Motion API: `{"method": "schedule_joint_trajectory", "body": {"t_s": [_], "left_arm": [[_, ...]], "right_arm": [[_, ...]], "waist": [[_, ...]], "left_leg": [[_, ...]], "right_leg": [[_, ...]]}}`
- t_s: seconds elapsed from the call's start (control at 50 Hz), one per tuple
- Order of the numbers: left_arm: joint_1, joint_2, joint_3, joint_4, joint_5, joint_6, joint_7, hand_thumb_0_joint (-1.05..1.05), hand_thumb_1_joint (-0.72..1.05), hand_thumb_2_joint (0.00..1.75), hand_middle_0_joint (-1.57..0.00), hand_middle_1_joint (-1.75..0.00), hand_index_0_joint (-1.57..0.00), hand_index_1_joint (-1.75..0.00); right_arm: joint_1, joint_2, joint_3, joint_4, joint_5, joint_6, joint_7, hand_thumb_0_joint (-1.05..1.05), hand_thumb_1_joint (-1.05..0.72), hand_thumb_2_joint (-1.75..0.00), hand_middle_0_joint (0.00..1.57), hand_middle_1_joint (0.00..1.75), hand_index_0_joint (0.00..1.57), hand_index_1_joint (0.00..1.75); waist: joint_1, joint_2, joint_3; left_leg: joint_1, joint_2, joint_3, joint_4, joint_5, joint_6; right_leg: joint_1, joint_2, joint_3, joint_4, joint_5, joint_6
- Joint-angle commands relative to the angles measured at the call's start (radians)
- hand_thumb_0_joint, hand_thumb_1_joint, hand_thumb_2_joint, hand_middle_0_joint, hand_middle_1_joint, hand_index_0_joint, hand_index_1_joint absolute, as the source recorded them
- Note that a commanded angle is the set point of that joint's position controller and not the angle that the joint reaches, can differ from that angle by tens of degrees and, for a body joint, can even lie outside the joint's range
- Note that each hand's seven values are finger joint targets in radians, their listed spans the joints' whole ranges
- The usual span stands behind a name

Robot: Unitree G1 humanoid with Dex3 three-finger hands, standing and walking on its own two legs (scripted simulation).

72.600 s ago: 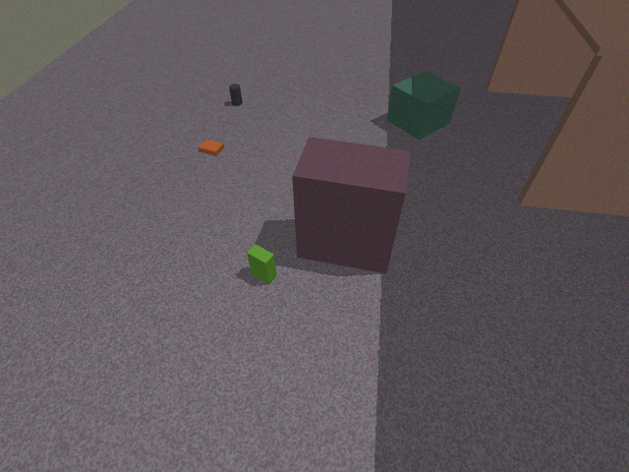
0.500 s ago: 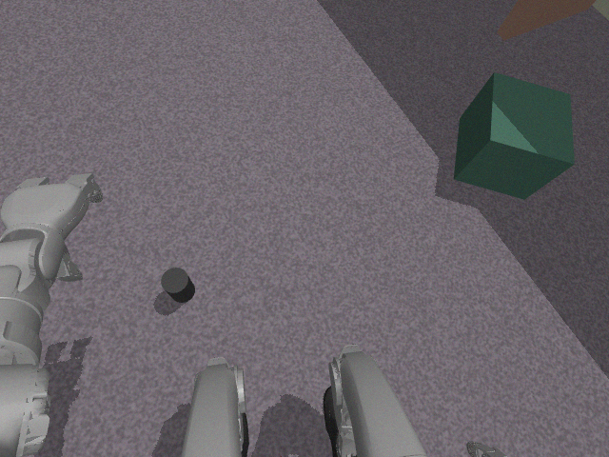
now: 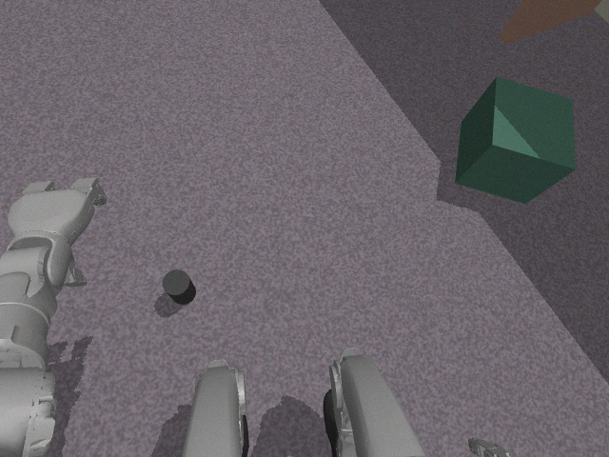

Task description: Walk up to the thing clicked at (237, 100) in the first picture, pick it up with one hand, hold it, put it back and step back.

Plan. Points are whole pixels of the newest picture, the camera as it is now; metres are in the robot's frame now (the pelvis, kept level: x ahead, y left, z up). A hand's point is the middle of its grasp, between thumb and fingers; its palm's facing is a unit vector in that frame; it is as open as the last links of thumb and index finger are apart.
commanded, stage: approach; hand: left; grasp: from above
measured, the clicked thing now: (180, 287) +0.47 +0.24 -0.55
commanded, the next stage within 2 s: rest palm in 1.02 s
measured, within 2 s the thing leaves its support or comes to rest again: neither
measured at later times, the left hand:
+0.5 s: hand (130, 263) +0.44 +0.27 -0.24, palm faces -0.45 +0.00 -0.90, open 14.1 cm
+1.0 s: hand (184, 285) +0.45 +0.22 -0.46, palm faces -0.47 -0.06 -0.88, open 13.6 cm
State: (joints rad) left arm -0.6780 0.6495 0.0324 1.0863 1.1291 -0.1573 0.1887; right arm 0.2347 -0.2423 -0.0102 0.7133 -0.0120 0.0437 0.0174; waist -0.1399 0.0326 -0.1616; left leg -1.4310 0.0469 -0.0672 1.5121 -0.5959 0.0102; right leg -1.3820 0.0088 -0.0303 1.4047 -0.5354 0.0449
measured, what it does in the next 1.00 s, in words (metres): lowers itself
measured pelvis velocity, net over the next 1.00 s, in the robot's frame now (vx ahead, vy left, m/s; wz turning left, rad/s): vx -0.04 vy -0.02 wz -0.06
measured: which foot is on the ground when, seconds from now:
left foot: down 0.00-1.00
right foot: down 0.00-1.00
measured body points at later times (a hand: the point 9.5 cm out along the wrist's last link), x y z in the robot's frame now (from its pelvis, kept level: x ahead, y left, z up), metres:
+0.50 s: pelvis -0.02 -0.01 -0.10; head +0.19 +0.05 +0.29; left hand +0.46 +0.27 -0.19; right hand +0.02 -0.29 -0.21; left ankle +0.04 +0.11 -0.57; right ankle +0.06 -0.15 -0.57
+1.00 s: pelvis -0.04 -0.02 -0.27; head +0.22 +0.03 +0.09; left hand +0.47 +0.22 -0.41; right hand -0.04 -0.28 -0.36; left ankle +0.04 +0.11 -0.57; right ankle +0.06 -0.15 -0.57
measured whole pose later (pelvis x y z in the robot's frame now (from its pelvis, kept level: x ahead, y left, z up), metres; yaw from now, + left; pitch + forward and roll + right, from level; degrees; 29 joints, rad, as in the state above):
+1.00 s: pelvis -0.04 -0.02 -0.27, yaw -4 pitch +35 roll -8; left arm -1.09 0.78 0.11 1.62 1.31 -0.21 0.47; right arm 0.17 -0.24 0.10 0.75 -0.17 -0.10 0.14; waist -0.33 -0.02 0.00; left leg -2.31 0.00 -0.15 2.38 -0.69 -0.02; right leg -2.26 0.02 -0.05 2.28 -0.64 0.05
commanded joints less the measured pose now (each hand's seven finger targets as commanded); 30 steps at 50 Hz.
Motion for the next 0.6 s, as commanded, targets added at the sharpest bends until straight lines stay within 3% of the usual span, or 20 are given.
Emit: {"method": "schedule_joint_trajectory", "body": {"t_s": [0.0,0.06,0.1,0.12,0.2,0.22,0.26,0.3,0.4,0.5,0.56,0.58], "left_arm": [[-0.359,0.292,0.067,-0.181,-0.016,0.014,0.031,0.0,-0.31,0.76,-0.23,-0.91,-0.25,-0.88],[-0.37,0.292,0.06,-0.192,-0.014,0.016,0.021,0.0,-0.46,0.9,-0.18,-0.91,-0.16,-0.93],[-0.327,0.247,0.037,-0.08,-0.027,0.021,0.011,0.0,-0.49,0.92,-0.17,-0.92,-0.15,-0.94],[-0.37,0.246,0.031,-0.11,-0.031,0.014,0.01,0.0,-0.48,0.92,-0.17,-0.92,-0.15,-0.94],[-0.333,0.202,-0.006,0.017,-0.016,-0.003,0.014,0.0,-0.5,0.93,-0.14,-0.97,-0.13,-0.98],[-0.375,0.212,-0.005,-0.005,-0.009,-0.016,0.019,0.0,-0.52,0.95,-0.13,-0.97,-0.12,-0.98],[-0.35,0.204,-0.011,0.083,0.013,-0.031,0.031,0.0,-0.54,0.96,-0.08,-1.05,-0.08,-1.05],[-0.382,0.22,-0.003,0.086,0.035,-0.055,0.051,0.0,-0.53,0.93,-0.08,-1.08,-0.09,-1.07],[-0.518,0.272,0.036,0.06,0.101,-0.087,0.125,0.0,-0.6,0.89,-0.07,-1.09,-0.09,-1.08],[-0.646,0.294,0.045,0.113,0.138,-0.059,0.196,0.0,-0.6,0.91,-0.09,-1.09,-0.1,-1.08],[-0.673,0.272,0.039,0.177,0.133,-0.03,0.219,0.0,-0.55,0.91,-0.12,-1.07,-0.13,-1.06],[-0.684,0.291,0.053,0.194,0.135,-0.022,0.223,0.0,-0.53,0.93,-0.11,-1.08,-0.12,-1.07]], "right_arm": [[0.161,-0.197,-0.069,-0.037,-0.005,-0.015,-0.006,0.0,-0.9,-0.9,0.2,0.3,0.2,0.3],[0.165,-0.192,-0.069,-0.042,0.0,-0.01,-0.007,0.0,-0.9,-0.9,0.2,0.3,0.2,0.3],[0.155,-0.195,-0.063,-0.037,-0.002,-0.01,-0.008,0.0,-0.9,-0.91,0.2,0.3,0.2,0.3],[0.154,-0.195,-0.064,-0.035,-0.002,-0.014,-0.01,0.0,-0.91,-0.9,0.2,0.3,0.2,0.3],[0.148,-0.193,-0.051,-0.037,-0.007,-0.022,-0.004,0.0,-0.91,-0.9,0.2,0.3,0.2,0.3],[0.15,-0.192,-0.054,-0.037,-0.007,-0.025,-0.003,0.0,-0.91,-0.9,0.2,0.3,0.2,0.3],[0.149,-0.195,-0.046,-0.039,-0.012,-0.029,0.003,0.0,-0.9,-0.9,0.2,0.3,0.2,0.3],[0.144,-0.201,-0.046,-0.037,-0.022,-0.035,0.013,0.0,-0.91,-0.9,0.2,0.3,0.2,0.3],[0.162,-0.222,-0.053,-0.028,-0.05,-0.047,0.045,0.0,-0.91,-0.91,0.2,0.3,0.2,0.3],[0.176,-0.227,-0.056,0.0,-0.067,-0.062,0.057,0.0,-0.92,-0.91,0.2,0.3,0.2,0.3],[0.174,-0.229,-0.051,0.015,-0.078,-0.075,0.063,0.0,-0.92,-0.91,0.2,0.3,0.2,0.3],[0.174,-0.239,-0.052,0.018,-0.082,-0.08,0.063,0.0,-0.92,-0.91,0.2,0.3,0.2,0.3]], "waist": [[-0.001,0.227,-0.534],[-0.005,0.199,-0.532],[-0.029,0.146,-0.449],[-0.03,0.154,-0.455],[-0.042,0.116,-0.394],[-0.046,0.112,-0.411],[-0.051,0.084,-0.393],[-0.045,0.119,-0.424],[-0.044,0.235,-0.61],[-0.079,0.286,-0.67],[-0.102,0.273,-0.655],[-0.105,0.261,-0.658]], "left_leg": [[0.485,-0.008,-0.011,-0.211,0.368,-0.007],[0.455,-0.014,-0.006,-0.226,0.286,-0.004],[0.4,-0.01,-0.017,-0.216,0.244,-0.001],[0.386,-0.01,-0.016,-0.207,0.237,-0.001],[0.25,-0.018,0.001,-0.119,0.219,0.01],[0.21,-0.024,0.014,-0.088,0.206,0.016],[0.131,-0.03,0.013,-0.042,0.199,0.017],[0.093,-0.034,0.012,0.014,0.233,0.016],[0.142,-0.029,-0.015,0.128,0.321,-0.004],[0.06,-0.036,0.001,0.225,0.245,-0.002],[-0.04,-0.042,0.014,0.279,0.141,0.003],[-0.052,-0.04,0.008,0.298,0.114,0.004]], "right_leg": [[0.171,0.036,-0.033,-0.126,0.212,-0.087],[0.212,0.037,-0.032,-0.149,0.179,-0.084],[0.161,0.035,-0.037,-0.141,0.146,-0.081],[0.149,0.035,-0.035,-0.131,0.143,-0.082],[0.071,0.034,-0.033,-0.066,0.136,-0.084],[0.071,0.035,-0.028,-0.055,0.138,-0.084],[0.034,0.034,-0.029,-0.003,0.139,-0.083],[-0.036,0.033,-0.031,0.059,0.16,-0.086],[-0.202,0.031,-0.055,0.227,0.199,-0.091],[-0.29,0.026,-0.066,0.328,0.163,-0.087],[-0.327,0.019,-0.071,0.373,0.104,-0.082],[-0.353,0.015,-0.076,0.389,0.084,-0.08]]}}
